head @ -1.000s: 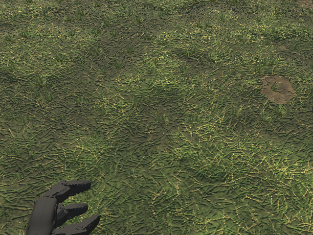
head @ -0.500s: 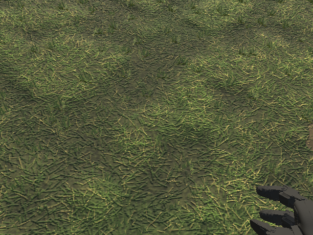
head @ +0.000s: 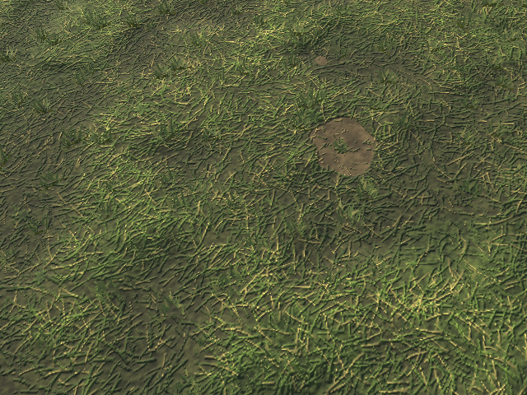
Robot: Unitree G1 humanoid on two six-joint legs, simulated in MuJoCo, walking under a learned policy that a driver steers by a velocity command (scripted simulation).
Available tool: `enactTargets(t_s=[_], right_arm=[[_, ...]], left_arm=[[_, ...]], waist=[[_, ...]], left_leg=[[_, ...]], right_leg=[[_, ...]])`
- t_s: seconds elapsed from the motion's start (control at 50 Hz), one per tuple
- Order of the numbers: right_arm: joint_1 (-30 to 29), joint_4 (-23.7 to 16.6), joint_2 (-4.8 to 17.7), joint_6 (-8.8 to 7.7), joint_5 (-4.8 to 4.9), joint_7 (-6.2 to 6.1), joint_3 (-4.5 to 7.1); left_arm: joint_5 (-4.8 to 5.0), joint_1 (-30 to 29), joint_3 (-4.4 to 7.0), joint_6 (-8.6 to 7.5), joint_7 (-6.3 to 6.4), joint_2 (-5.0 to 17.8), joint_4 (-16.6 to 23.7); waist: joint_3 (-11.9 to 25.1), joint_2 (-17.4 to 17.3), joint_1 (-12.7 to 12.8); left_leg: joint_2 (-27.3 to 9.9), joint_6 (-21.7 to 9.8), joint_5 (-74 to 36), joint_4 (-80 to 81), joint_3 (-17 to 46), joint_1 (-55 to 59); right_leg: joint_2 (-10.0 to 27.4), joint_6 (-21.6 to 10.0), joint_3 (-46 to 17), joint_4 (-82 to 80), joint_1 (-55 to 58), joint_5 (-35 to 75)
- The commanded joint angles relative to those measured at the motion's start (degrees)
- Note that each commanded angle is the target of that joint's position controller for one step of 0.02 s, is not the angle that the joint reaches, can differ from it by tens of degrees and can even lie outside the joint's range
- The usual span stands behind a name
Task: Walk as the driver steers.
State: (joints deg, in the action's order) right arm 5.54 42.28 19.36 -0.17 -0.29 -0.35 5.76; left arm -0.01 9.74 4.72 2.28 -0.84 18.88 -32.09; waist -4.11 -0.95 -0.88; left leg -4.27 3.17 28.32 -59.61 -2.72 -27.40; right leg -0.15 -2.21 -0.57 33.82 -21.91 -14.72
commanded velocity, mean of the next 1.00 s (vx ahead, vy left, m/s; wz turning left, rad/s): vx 0.33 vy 0.00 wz -0.38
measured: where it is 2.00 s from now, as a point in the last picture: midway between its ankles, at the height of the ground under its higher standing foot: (360, 184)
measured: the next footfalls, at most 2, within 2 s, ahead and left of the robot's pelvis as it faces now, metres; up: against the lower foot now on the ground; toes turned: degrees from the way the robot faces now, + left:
left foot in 0.34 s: +0.13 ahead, +0.12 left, +0.00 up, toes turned -21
right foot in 0.72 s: +0.01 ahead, -0.11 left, +0.00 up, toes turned -20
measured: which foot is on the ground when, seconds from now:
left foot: up 0.00-0.32, down 0.34-0.72, up 0.74-1.00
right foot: down 0.00-0.34, up 0.36-0.70, down 0.72-1.00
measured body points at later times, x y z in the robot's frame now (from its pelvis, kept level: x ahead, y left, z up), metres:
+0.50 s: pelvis +0.04 +0.03 +0.01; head +0.07 +0.05 +0.46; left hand +0.30 +0.24 -0.09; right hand +0.08 -0.27 -0.08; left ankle +0.09 +0.13 -0.73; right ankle -0.04 -0.09 -0.65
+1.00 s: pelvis +0.17 -0.04 +0.00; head +0.19 -0.06 +0.45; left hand +0.21 +0.22 -0.11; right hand +0.31 -0.32 -0.08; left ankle +0.41 +0.06 -0.66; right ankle -0.02 -0.10 -0.73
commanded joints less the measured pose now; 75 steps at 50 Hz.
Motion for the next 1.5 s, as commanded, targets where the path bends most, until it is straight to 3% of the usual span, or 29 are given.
enactTargets(t_s=[0.02,0.16,0.32,0.34,0.36,0.38,0.42,0.46,0.5,0.58,0.7,0.72,0.74,0.76,0.78,0.84,0.88,1.06,1.1,1.14,1.16,1.18,1.2,1.22,1.26,1.28,1.34,1.42,1.5], right_arm=[[-2.91,-5.53,5.43,-1.02,-0.51,-1.43,1.02],[-2.59,-4.14,2.31,-1.23,0.28,-0.57,-0.34],[1.61,-3.66,3.72,-1.85,-0.01,1.04,0.10],[1.82,-4.44,6.22,-1.88,-1.11,0.80,0.52],[-0.20,-4.99,10.40,-1.34,-1.97,0.45,1.12],[1.88,-4.60,8.48,-1.60,-2.52,0.42,0.83],[-0.30,-5.31,5.27,-1.61,-0.84,-0.06,-0.15],[-1.22,-5.37,3.33,-1.29,0.19,-0.47,-1.13],[4.40,-3.37,4.14,-0.75,0.84,-0.68,-0.89],[8.31,-3.34,6.91,-1.03,1.14,-1.26,-0.19],[5.92,-4.76,5.31,-2.03,2.40,-0.10,-1.09],[2.50,-6.63,1.32,-2.78,1.84,0.42,-2.43],[-0.75,-9.11,-4.57,-4.10,0.86,1.29,-4.31],[-1.24,-12.14,-1.49,-5.62,3.17,1.69,-3.64],[-2.72,-12.18,1.41,-6.26,3.89,1.65,-2.98],[-0.53,-10.89,1.85,-6.32,1.52,2.46,-2.73],[-1.13,-10.59,0.91,-6.02,1.46,2.88,-2.91],[-13.93,-13.92,-0.83,-6.54,2.61,5.63,-4.16],[-11.93,-14.38,1.23,-6.15,2.45,5.41,-3.31],[4.36,-11.23,5.68,-4.82,2.89,3.87,-0.97],[18.51,-7.12,8.26,-3.90,2.93,2.74,0.26],[24.03,-4.75,14.63,-4.32,0.81,2.62,1.46],[27.19,-3.64,10.11,-4.56,0.77,2.52,0.38],[23.20,-2.85,6.68,-4.88,0.53,2.27,-0.74],[15.55,-2.45,5.16,-5.39,-0.32,2.41,-1.18],[12.44,-2.58,3.20,-5.79,-1.24,2.56,-1.65],[8.98,-1.51,0.47,-6.62,0.51,2.75,-2.30],[12.67,0.08,2.34,-7.45,0.56,1.57,-2.02],[20.17,1.48,3.89,-7.02,1.81,0.09,-1.96]], left_arm=[[1.44,0.47,3.17,-1.58,1.19,10.23,3.73],[1.24,-1.51,3.24,-0.20,3.02,10.75,5.04],[0.90,-2.59,1.33,0.30,2.38,7.55,4.44],[0.23,-0.28,0.59,0.14,2.40,5.31,4.09],[-0.11,3.67,0.05,-0.31,2.31,3.67,4.24],[-0.41,1.31,1.21,-0.98,2.61,7.82,4.63],[0.47,0.64,2.47,-0.66,2.82,10.18,2.23],[0.33,1.26,1.48,0.14,2.88,6.33,1.01],[0.44,2.77,-0.05,-0.40,1.81,2.95,0.70],[1.09,-2.05,-0.83,-2.87,0.87,2.60,1.53],[1.34,8.64,-1.08,-6.30,0.84,1.25,-4.61],[1.57,15.58,-0.74,-6.70,1.03,2.17,-6.32],[0.95,22.08,-0.15,-6.83,1.24,5.84,-6.89],[0.61,20.78,1.56,-7.22,0.38,10.94,-6.44],[0.66,19.05,0.94,-7.91,0.12,8.47,-6.03],[0.18,16.02,-0.93,-8.00,-0.22,4.79,-5.55],[-0.06,16.16,-1.71,-7.94,0.20,3.37,-6.40],[1.67,20.35,-1.73,-7.31,1.24,5.66,-12.73],[0.93,20.85,-1.30,-6.65,1.30,7.54,-13.99],[-0.65,20.34,-0.93,-5.48,1.79,9.16,-15.03],[-1.29,18.83,-1.33,-5.61,2.25,8.46,-13.70],[-0.68,26.86,-4.15,-7.18,1.44,-3.28,-11.30],[1.69,22.67,-3.82,-9.48,0.97,0.22,-11.97],[4.42,12.90,-2.27,-10.03,0.71,4.37,-8.86],[2.54,6.04,-2.99,-10.55,0.89,2.29,-6.86],[2.27,9.23,-2.81,-9.73,0.72,1.38,-7.31],[2.01,10.98,-3.15,-6.64,0.62,-0.79,-8.61],[0.31,-0.34,-3.24,-6.83,1.09,0.42,-5.16],[0.54,-11.91,-3.99,-9.49,-1.32,-1.19,-1.32]], waist=[[10.99,7.05,0.88],[12.52,8.74,0.46],[11.21,10.96,-0.02],[11.60,4.84,1.11],[9.04,-9.93,5.08],[8.88,-13.75,2.19],[7.08,-5.72,2.01],[6.27,-5.10,1.76],[8.88,-9.33,0.41],[5.23,-10.92,-2.46],[2.64,-4.53,3.37],[4.95,-0.89,6.65],[7.09,11.29,8.76],[3.17,14.16,7.38],[-0.75,8.19,7.25],[-1.02,5.43,4.63],[-2.24,6.49,4.08],[-6.44,7.69,5.32],[-2.34,11.20,2.65],[8.90,14.39,-7.23],[16.15,11.17,-13.87],[29.14,-11.42,-7.01],[35.82,-15.80,-9.71],[21.51,-12.93,-8.94],[8.80,-0.42,-3.94],[7.66,-2.83,0.37],[1.85,-4.79,4.50],[-5.11,-1.31,2.32],[-5.96,1.93,-1.97]], left_leg=[[1.46,-0.66,-4.00,-5.61,7.62,-15.46],[7.92,1.25,-11.49,13.04,9.04,-4.56],[5.01,-2.81,-21.07,34.68,7.18,12.83],[-2.59,-5.42,-26.09,37.97,14.63,17.61],[-12.30,-13.05,-38.03,40.55,26.35,19.44],[-19.05,-21.22,-36.88,42.76,36.13,16.81],[-13.39,-18.18,-29.12,41.46,27.12,15.67],[-9.46,-15.71,-28.29,41.04,21.26,16.28],[-5.54,-13.57,-2.87,45.47,18.50,20.16],[-8.25,-14.08,6.23,49.79,21.53,17.89],[-5.61,-12.59,2.24,41.29,15.50,2.25],[-2.92,-9.89,0.11,31.09,12.43,-7.45],[2.45,-6.07,0.50,10.45,4.97,-18.75],[2.36,-6.14,-0.75,2.22,5.39,-32.84],[-1.04,-6.22,-5.40,-3.96,7.83,-38.11],[-2.92,-5.02,-14.56,-5.70,7.17,-37.03],[-2.62,-3.25,-20.87,-2.94,5.57,-33.05],[1.67,-5.54,-32.30,24.70,-0.54,-13.47],[4.78,-7.66,-25.73,25.33,-2.72,-6.84],[8.75,-10.61,-19.72,23.25,-5.32,15.32],[3.37,-12.26,-17.99,19.61,1.55,37.65],[-13.24,-21.04,13.15,27.13,34.63,60.43],[-15.23,-19.55,25.94,41.34,52.42,59.49],[-14.51,-16.42,19.71,44.35,46.35,50.98],[-10.71,-15.54,1.98,44.86,31.48,29.77],[-8.80,-15.94,0.31,45.57,27.11,22.07],[-7.12,-17.38,-0.29,51.95,20.82,10.19],[-4.98,-17.02,-12.28,56.16,12.17,9.13],[-4.11,-15.90,-18.99,59.03,9.02,10.37]], right_leg=[[13.66,-11.16,-19.69,-12.38,18.46,26.20],[8.51,-9.44,-22.93,-10.68,12.10,19.04],[5.97,-5.88,-26.95,-4.90,7.26,14.61],[2.20,-3.00,-23.58,0.56,3.69,3.84],[-7.63,0.91,-13.26,10.57,-4.20,-15.65],[-6.47,3.75,-10.96,23.41,-8.22,-23.75],[-4.61,5.32,-11.64,33.49,-9.20,-17.25],[-4.62,6.81,-11.29,34.82,-9.12,-13.01],[-3.61,7.08,-3.69,27.71,-9.40,-9.30],[-0.37,4.30,0.33,11.58,-5.07,-10.63],[-1.37,-1.23,4.87,-13.16,19.08,1.80],[3.95,-2.68,-2.04,-13.65,29.66,-1.86],[15.94,-5.38,-18.97,-17.28,36.74,-10.69],[24.47,-13.82,-36.96,-22.50,34.50,-29.08],[24.38,-14.37,-37.50,-23.91,33.40,-31.61],[17.82,-11.45,-25.27,-24.02,29.64,-19.64],[14.90,-10.87,-19.34,-27.03,24.42,-12.77],[14.56,-7.23,-2.10,-31.64,24.13,14.49],[15.80,-6.15,-0.63,-23.72,29.07,41.76],[15.26,-4.52,1.85,-3.69,26.16,66.87],[13.35,-3.04,0.79,14.53,10.10,57.14],[2.16,-0.16,-2.89,40.92,-13.32,7.91],[-0.89,-2.05,-11.52,46.98,-16.21,-11.54],[1.76,-2.62,-9.26,50.78,-23.43,-9.72],[6.71,-3.09,-6.20,45.63,-21.19,-3.51],[8.97,-3.10,-7.05,43.31,-16.77,-0.57],[10.88,-1.25,-6.02,39.00,-14.68,-0.64],[10.72,2.16,-3.55,24.84,-22.24,15.33],[6.36,3.27,-0.49,4.67,-11.53,30.74]])
Velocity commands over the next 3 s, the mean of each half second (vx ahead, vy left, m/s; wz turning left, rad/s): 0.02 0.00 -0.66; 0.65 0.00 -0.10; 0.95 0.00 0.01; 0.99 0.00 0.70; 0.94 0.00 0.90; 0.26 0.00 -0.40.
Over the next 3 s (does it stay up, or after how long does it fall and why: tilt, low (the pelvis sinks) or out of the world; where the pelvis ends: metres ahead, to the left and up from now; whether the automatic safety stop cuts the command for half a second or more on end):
stays up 1.64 -0.03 0.00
